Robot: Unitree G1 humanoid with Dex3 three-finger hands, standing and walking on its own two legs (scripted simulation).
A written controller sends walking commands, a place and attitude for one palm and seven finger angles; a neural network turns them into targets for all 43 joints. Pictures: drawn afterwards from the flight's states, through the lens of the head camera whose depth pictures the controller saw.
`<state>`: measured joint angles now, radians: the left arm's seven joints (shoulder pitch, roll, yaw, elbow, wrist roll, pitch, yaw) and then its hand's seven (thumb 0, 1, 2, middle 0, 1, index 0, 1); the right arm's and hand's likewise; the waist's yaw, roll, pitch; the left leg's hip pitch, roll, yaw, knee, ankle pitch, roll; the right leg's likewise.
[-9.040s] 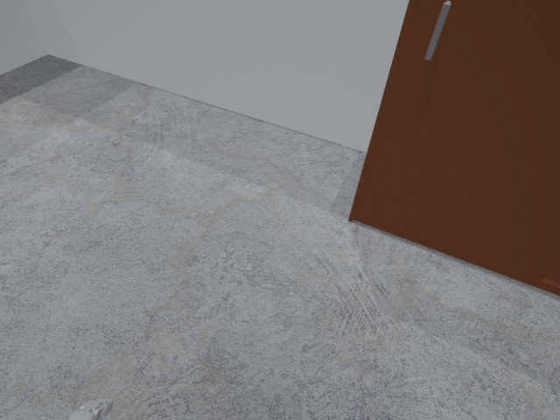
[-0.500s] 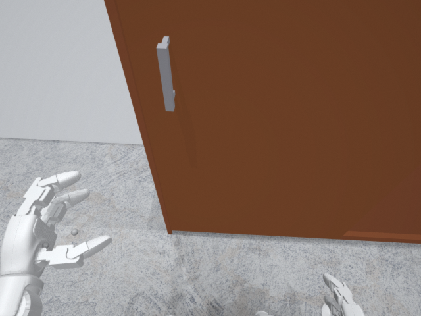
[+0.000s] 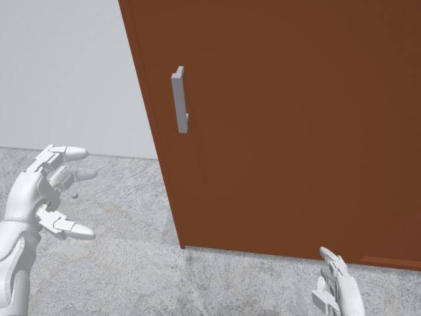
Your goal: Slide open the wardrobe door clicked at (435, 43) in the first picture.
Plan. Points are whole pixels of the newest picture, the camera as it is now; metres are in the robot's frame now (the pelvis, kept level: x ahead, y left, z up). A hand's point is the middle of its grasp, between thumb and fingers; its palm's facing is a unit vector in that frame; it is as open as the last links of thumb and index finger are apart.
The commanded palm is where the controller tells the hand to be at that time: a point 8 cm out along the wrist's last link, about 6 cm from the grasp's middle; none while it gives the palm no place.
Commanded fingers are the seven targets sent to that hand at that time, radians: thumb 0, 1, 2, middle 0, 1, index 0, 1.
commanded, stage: raise the hand with hooked fingers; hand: left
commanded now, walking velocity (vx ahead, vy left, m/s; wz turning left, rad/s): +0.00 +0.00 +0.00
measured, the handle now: (181, 100) +0.51 +0.13 +0.14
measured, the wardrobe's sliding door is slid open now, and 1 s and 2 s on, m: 0.00 0.00 0.00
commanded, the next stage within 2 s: move the hooked fingers beside the handle in 0.66 s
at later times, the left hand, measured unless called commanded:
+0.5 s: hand (62, 175) +0.27 +0.27 +0.16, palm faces +0.14 -0.99 -0.04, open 13.9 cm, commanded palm +0.24 +0.32 +0.17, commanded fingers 0.00 -0.50 0.30 -0.30 -1.20 -0.30 -1.20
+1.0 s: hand (77, 166) +0.30 +0.27 +0.15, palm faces +0.12 -0.99 -0.03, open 14.0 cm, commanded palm +0.27 +0.31 +0.16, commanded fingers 0.00 -0.50 0.30 -0.30 -1.20 -0.30 -1.20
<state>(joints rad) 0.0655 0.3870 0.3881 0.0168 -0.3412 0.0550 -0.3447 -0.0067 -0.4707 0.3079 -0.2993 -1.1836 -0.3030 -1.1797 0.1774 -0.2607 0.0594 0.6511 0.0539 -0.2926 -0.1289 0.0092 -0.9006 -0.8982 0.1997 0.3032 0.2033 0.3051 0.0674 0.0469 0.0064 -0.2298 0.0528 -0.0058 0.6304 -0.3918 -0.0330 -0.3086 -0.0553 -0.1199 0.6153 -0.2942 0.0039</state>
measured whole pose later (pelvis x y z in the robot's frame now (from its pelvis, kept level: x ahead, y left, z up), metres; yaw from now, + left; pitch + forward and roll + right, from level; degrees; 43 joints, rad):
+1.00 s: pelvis -0.02 +0.00 +0.01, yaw -1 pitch -2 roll +0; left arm -0.21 0.42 0.40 0.23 -0.28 0.13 -0.32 -0.01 -0.50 0.30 -0.30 -1.20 -0.30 -1.20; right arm 0.19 -0.27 0.07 0.67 0.07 -0.23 -0.14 0.01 -0.90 -0.90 0.20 0.30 0.20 0.31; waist 0.05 0.02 0.03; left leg -0.17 0.05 0.01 0.53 -0.32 -0.03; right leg -0.25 -0.05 -0.11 0.51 -0.21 0.00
